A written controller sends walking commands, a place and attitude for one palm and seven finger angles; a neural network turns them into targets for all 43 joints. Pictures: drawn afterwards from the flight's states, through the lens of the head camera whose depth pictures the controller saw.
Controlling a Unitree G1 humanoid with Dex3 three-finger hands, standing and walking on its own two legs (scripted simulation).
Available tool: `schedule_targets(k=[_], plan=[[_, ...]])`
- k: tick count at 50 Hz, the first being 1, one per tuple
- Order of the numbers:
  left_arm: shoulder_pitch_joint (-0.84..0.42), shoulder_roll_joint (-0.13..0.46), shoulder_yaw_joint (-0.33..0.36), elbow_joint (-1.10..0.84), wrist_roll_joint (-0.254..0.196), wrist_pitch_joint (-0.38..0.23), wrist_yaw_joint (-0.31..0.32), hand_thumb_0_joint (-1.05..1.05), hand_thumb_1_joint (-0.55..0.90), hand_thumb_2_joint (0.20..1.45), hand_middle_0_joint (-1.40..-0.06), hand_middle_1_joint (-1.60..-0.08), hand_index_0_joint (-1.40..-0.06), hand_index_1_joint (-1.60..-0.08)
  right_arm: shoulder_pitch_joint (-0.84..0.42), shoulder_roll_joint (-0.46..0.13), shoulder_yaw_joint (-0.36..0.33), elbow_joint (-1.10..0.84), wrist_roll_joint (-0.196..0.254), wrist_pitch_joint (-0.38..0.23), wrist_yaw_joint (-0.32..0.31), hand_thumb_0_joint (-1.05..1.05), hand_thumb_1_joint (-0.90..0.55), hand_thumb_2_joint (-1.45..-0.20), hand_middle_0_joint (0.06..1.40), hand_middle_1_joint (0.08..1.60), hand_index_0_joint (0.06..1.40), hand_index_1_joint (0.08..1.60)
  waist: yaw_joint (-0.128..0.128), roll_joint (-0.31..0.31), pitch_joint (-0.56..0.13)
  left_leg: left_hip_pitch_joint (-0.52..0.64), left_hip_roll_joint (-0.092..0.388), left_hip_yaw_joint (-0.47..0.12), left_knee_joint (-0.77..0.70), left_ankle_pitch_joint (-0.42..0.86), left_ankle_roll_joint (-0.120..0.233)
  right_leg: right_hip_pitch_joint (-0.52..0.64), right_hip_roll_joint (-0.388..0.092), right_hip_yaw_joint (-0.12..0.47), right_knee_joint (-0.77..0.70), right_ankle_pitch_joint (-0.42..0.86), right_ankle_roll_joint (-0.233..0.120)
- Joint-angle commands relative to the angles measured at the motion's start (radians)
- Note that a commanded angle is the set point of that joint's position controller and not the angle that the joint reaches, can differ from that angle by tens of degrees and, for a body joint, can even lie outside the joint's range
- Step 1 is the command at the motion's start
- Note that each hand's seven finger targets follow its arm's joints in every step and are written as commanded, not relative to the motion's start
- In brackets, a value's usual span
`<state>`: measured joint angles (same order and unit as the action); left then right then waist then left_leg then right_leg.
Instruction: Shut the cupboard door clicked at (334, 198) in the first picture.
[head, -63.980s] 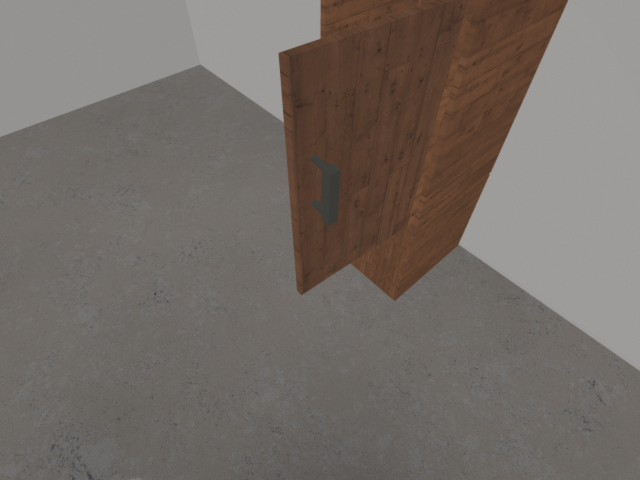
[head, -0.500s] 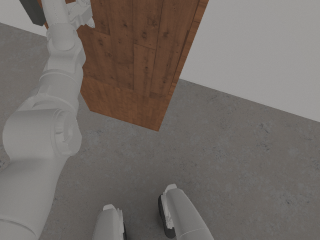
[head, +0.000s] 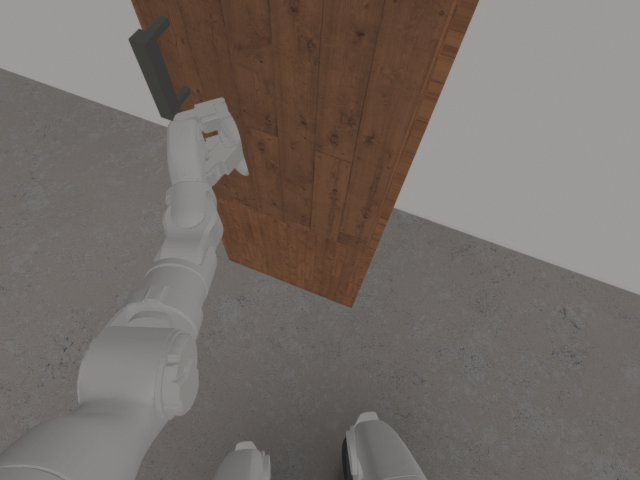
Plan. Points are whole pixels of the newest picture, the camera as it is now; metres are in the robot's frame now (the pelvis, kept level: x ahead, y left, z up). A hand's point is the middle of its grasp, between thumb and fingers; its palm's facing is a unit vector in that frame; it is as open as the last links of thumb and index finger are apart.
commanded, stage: pull the fist back off the door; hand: left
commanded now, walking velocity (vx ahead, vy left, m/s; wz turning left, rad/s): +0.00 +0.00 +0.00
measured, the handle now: (166, 70) +0.64 +0.15 +0.07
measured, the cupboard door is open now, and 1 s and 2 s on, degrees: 0 0 0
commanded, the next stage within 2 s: draw the hand back to the body in 0.10 s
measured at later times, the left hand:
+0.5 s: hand (185, 171) +0.44 +0.11 +0.11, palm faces +0.09 -0.99 -0.05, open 3.1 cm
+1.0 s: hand (35, 287) +0.29 +0.19 +0.18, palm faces +0.21 -0.95 -0.25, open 3.3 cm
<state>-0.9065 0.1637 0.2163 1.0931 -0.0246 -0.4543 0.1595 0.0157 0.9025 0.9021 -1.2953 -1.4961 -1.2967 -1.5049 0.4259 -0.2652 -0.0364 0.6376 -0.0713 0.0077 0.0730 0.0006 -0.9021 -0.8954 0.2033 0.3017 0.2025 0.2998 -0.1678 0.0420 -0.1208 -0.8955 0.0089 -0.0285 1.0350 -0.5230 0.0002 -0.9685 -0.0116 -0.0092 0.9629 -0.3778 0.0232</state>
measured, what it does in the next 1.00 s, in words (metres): rises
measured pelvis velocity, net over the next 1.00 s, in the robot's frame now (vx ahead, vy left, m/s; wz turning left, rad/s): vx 0.01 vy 0.00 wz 0.02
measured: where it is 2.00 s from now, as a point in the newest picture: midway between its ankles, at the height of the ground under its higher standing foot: outside the picture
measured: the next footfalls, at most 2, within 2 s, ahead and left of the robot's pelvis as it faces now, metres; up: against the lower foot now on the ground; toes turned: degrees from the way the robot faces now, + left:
none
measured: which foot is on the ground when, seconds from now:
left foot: down 0.00-1.00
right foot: down 0.00-1.00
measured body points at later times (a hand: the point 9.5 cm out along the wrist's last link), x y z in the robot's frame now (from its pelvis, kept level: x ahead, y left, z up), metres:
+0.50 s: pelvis +0.01 +0.00 +0.03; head +0.08 -0.03 +0.47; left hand +0.43 +0.16 +0.11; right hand +0.04 -0.25 -0.11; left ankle -0.03 +0.12 -0.67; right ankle +0.04 -0.14 -0.67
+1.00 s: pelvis +0.01 +0.00 +0.06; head +0.00 -0.03 +0.51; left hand +0.28 +0.24 +0.19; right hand +0.21 -0.22 -0.01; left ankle -0.03 +0.12 -0.67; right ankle +0.04 -0.14 -0.67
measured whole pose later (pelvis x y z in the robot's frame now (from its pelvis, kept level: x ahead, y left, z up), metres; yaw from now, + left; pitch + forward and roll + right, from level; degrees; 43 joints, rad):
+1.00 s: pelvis +0.01 +0.00 +0.06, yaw +1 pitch -1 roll +0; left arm 0.05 0.26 0.09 0.03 -0.05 -0.09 0.06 0.02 0.89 0.90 -1.01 -1.17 -1.01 -1.18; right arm 0.18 -0.21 0.04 0.54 0.03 -0.01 -0.09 0.01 -0.90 -0.90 0.20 0.30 0.20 0.30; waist 0.03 0.06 -0.02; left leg -0.18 -0.01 -0.03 0.54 -0.34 0.00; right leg -0.27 -0.03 -0.01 0.53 -0.24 0.02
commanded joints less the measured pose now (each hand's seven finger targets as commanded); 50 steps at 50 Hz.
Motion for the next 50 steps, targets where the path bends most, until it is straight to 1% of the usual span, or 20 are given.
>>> schedule_targets(k=[1, 5, 7, 10, 11, 13, 15, 17, 21, 25, 26, 28, 29, 31, 33, 36, 37, 39, 41, 50], plan=[[-0.509, 0.094, -0.042, -0.318, 0.036, -0.118, 0.027, 0.000, 0.900, 0.900, -1.300, -1.500, -1.300, -1.500, 0.140, -0.129, -0.052, -0.044, -0.004, -0.015, -0.011, 0.000, -0.900, -0.900, 0.200, 0.300, 0.200, 0.300, -0.027, 0.073, -0.520, 0.311, -0.008, 0.016, -0.109, 0.489, -0.012, 0.297, 0.033, -0.046, -0.045, 0.379, -0.043], [-0.496, 0.087, -0.047, -0.180, 0.071, -0.080, 0.055, 0.000, 0.900, 0.900, -1.300, -1.500, -1.300, -1.500, 0.112, -0.124, -0.046, -0.033, -0.002, 0.002, -0.016, 0.000, -0.900, -0.900, 0.200, 0.300, 0.200, 0.300, -0.040, 0.017, -0.418, 0.226, -0.015, 0.016, -0.128, 0.410, -0.010, 0.294, 0.028, -0.047, -0.054, 0.335, -0.040], [-0.484, 0.107, -0.020, -0.143, 0.067, -0.060, 0.064, 0.000, 0.900, 0.900, -1.300, -1.500, -1.300, -1.500, 0.106, -0.125, -0.042, -0.041, 0.000, 0.009, -0.024, 0.000, -0.900, -0.900, 0.200, 0.300, 0.200, 0.300, -0.039, -0.025, -0.433, 0.213, -0.018, 0.018, -0.132, 0.414, -0.006, 0.320, 0.027, -0.043, -0.054, 0.352, -0.039], [-0.486, 0.072, -0.027, -0.107, 0.040, -0.038, 0.062, 0.000, 0.900, 0.900, -1.300, -1.500, -1.300, -1.500, 0.087, -0.122, -0.036, -0.051, 0.001, 0.012, -0.029, 0.000, -0.900, -0.900, 0.200, 0.300, 0.200, 0.300, -0.044, -0.071, -0.420, 0.178, -0.022, 0.024, -0.138, 0.374, -0.001, 0.345, 0.026, -0.040, -0.068, 0.346, -0.036], [-0.506, 0.077, -0.017, -0.113, 0.033, -0.045, 0.059, 0.000, 0.900, 0.900, -1.300, -1.500, -1.300, -1.500, 0.087, -0.122, -0.034, -0.054, -0.001, 0.008, -0.031, 0.000, -0.900, -0.900, 0.200, 0.300, 0.200, 0.300, -0.044, -0.060, -0.433, 0.182, -0.024, 0.024, -0.133, 0.378, 0.000, 0.341, 0.026, -0.037, -0.062, 0.348, -0.037], [-0.418, 0.170, 0.062, -0.191, 0.023, -0.064, 0.048, 0.000, 0.900, 0.900, -1.300, -1.500, -1.300, -1.500, 0.081, -0.125, -0.036, -0.083, 0.001, 0.011, -0.033, 0.000, -0.900, -0.900, 0.200, 0.300, 0.200, 0.300, 0.018, -0.064, -0.530, 0.204, -0.028, 0.037, -0.145, 0.416, 0.000, 0.447, 0.024, -0.023, -0.060, 0.406, -0.040], [-0.307, 0.188, 0.076, -0.322, 0.009, -0.083, 0.023, 0.000, 0.900, 0.900, -1.300, -1.500, -1.300, -1.500, 0.066, -0.113, -0.037, -0.118, 0.007, 0.009, -0.035, 0.000, -0.900, -0.900, 0.200, 0.300, 0.200, 0.300, 0.068, -0.033, -0.627, 0.249, -0.031, 0.055, -0.152, 0.504, 0.000, 0.550, 0.022, -0.010, -0.060, 0.520, -0.044], [-0.174, 0.205, 0.072, -0.435, 0.005, -0.080, -0.009, 0.000, 0.900, 0.900, -1.300, -1.500, -1.300, -1.500, 0.063, -0.105, -0.034, -0.144, 0.018, 0.010, -0.036, 0.000, -0.900, -0.900, 0.200, 0.300, 0.200, 0.300, 0.103, -0.027, -0.652, 0.260, -0.026, 0.061, -0.174, 0.556, 0.002, 0.619, 0.019, -0.001, -0.066, 0.588, -0.050], [0.027, 0.136, -0.005, -0.609, -0.035, 0.007, -0.076, 0.000, 0.900, 0.900, -1.300, -1.500, -1.300, -1.500, 0.035, -0.104, -0.038, -0.185, 0.055, 0.015, -0.047, 0.000, -0.900, -0.900, 0.200, 0.300, 0.200, 0.300, 0.101, -0.124, -0.514, 0.274, -0.019, 0.072, -0.258, 0.506, 0.017, 0.708, 0.028, -0.008, -0.157, 0.588, -0.047], [0.088, 0.085, -0.058, -0.777, -0.108, 0.089, -0.132, 0.000, 0.900, 0.900, -1.300, -1.500, -1.300, -1.500, -0.030, -0.099, -0.034, -0.185, 0.090, -0.007, -0.077, 0.000, -0.900, -0.900, 0.200, 0.300, 0.200, 0.300, 0.091, -0.109, -0.380, 0.362, -0.016, 0.073, -0.325, 0.417, 0.017, 0.697, 0.039, -0.026, -0.243, 0.487, -0.035], [0.079, 0.051, -0.103, -0.824, -0.117, 0.096, -0.143, 0.000, 0.900, 0.900, -1.300, -1.500, -1.300, -1.500, -0.046, -0.096, -0.029, -0.189, 0.096, -0.017, -0.085, 0.000, -0.900, -0.900, 0.200, 0.300, 0.200, 0.300, 0.078, -0.083, -0.344, 0.395, -0.015, 0.069, -0.339, 0.397, 0.017, 0.672, 0.038, -0.033, -0.260, 0.441, -0.034], [0.121, 0.041, -0.123, -0.841, -0.118, 0.113, -0.155, 0.000, 0.900, 0.900, -1.300, -1.500, -1.300, -1.500, -0.076, -0.091, -0.021, -0.174, 0.099, -0.040, -0.095, 0.000, -0.900, -0.900, 0.200, 0.300, 0.200, 0.300, 0.084, -0.028, -0.265, 0.423, -0.015, 0.060, -0.364, 0.345, 0.015, 0.632, 0.039, -0.039, -0.286, 0.361, -0.034], [0.136, 0.064, -0.111, -0.851, -0.114, 0.119, -0.157, 0.000, 0.900, 0.900, -1.300, -1.500, -1.300, -1.500, -0.085, -0.091, -0.017, -0.170, 0.098, -0.049, -0.098, 0.000, -0.900, -0.900, 0.200, 0.300, 0.200, 0.300, 0.088, -0.033, -0.237, 0.423, -0.014, 0.054, -0.376, 0.324, 0.013, 0.626, 0.036, -0.042, -0.294, 0.331, -0.035], [0.218, 0.091, -0.103, -0.895, -0.105, 0.130, -0.167, 0.000, 0.900, 0.900, -1.300, -1.500, -1.300, -1.500, -0.115, -0.091, -0.011, -0.179, 0.102, -0.062, -0.103, 0.000, -0.900, -0.900, 0.200, 0.300, 0.200, 0.300, 0.113, 0.017, -0.217, 0.449, -0.018, 0.050, -0.396, 0.319, 0.010, 0.638, 0.031, -0.043, -0.302, 0.297, -0.043], [0.321, 0.083, -0.107, -0.902, -0.111, 0.157, -0.181, 0.000, 0.900, 0.900, -1.245, -1.440, -1.245, -1.440, -0.157, -0.084, -0.001, -0.191, 0.108, -0.074, -0.103, 0.000, -0.900, -0.900, 0.200, 0.300, 0.200, 0.300, 0.138, 0.013, -0.191, 0.459, -0.019, 0.051, -0.418, 0.300, 0.007, 0.649, 0.026, -0.046, -0.312, 0.270, -0.046], [0.427, 0.125, -0.070, -0.964, -0.134, 0.205, -0.196, 0.000, 0.900, 0.900, -1.163, -1.350, -1.163, -1.350, -0.213, -0.085, 0.011, -0.220, 0.116, -0.083, -0.111, 0.000, -0.900, -0.900, 0.200, 0.300, 0.200, 0.300, 0.169, -0.008, -0.151, 0.464, -0.021, 0.046, -0.453, 0.288, 0.006, 0.695, 0.021, -0.045, -0.335, 0.245, -0.048], [0.416, 0.198, -0.122, -1.059, -0.049, 0.208, -0.155, 0.000, 0.900, 0.900, -1.135, -1.320, -1.135, -1.320, -0.245, -0.064, 0.005, -0.231, 0.113, -0.061, -0.129, 0.000, -0.900, -0.900, 0.200, 0.300, 0.200, 0.300, 0.148, -0.058, -0.151, 0.501, -0.029, 0.054, -0.497, 0.290, 0.013, 0.745, 0.001, -0.006, -0.386, 0.225, -0.041], [0.496, 0.202, -0.084, -1.100, -0.047, 0.235, -0.122, 0.000, 0.900, 0.900, -1.080, -1.260, -1.080, -1.260, -0.272, -0.061, 0.013, -0.245, 0.109, -0.052, -0.148, 0.000, -0.900, -0.900, 0.200, 0.300, 0.200, 0.300, 0.162, -0.106, -0.123, 0.515, -0.026, 0.050, -0.520, 0.298, 0.017, 0.770, -0.001, -0.014, -0.411, 0.219, -0.037], [0.540, 0.226, -0.068, -1.146, -0.043, 0.259, -0.110, 0.000, 0.900, 0.900, -1.025, -1.200, -1.025, -1.200, -0.295, -0.060, 0.019, -0.244, 0.108, -0.044, -0.163, 0.000, -0.900, -0.900, 0.200, 0.300, 0.200, 0.300, 0.171, -0.095, -0.101, 0.549, -0.020, 0.047, -0.547, 0.317, 0.020, 0.806, -0.003, -0.014, -0.439, 0.228, -0.037], [0.782, 0.224, -0.047, -1.378, -0.028, 0.310, -0.078, 0.000, 0.900, 0.900, -0.777, -0.930, -0.777, -0.930, -0.333, -0.040, 0.051, -0.225, 0.090, -0.079, -0.174, 0.000, -0.900, -0.900, 0.200, 0.300, 0.200, 0.300, 0.186, 0.021, -0.029, 0.682, -0.015, 0.048, -0.642, 0.419, 0.008, 0.887, 0.003, -0.040, -0.524, 0.310, -0.038]])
